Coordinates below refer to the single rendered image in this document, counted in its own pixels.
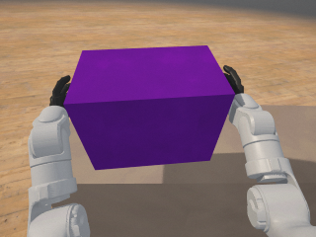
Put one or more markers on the right robot hand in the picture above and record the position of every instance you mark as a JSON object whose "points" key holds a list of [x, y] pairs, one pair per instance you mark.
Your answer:
{"points": [[233, 79]]}

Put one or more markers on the robot right forearm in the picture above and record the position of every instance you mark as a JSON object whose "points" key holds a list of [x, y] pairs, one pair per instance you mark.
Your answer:
{"points": [[259, 138]]}

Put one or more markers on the robot right upper arm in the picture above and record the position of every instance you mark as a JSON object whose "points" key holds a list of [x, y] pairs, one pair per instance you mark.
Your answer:
{"points": [[279, 210]]}

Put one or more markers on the pedestal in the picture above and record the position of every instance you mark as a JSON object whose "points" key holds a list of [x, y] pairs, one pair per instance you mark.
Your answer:
{"points": [[192, 199]]}

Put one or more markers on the robot left forearm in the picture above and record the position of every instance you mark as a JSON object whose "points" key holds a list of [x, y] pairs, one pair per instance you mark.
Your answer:
{"points": [[50, 161]]}

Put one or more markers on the robot left upper arm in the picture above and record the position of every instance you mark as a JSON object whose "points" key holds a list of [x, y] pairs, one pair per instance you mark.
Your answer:
{"points": [[68, 220]]}

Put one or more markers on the carton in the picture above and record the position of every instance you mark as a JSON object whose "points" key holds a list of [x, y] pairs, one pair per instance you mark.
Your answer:
{"points": [[147, 106]]}

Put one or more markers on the left robot hand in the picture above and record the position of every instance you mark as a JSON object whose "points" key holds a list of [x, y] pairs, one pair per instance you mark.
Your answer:
{"points": [[59, 92]]}

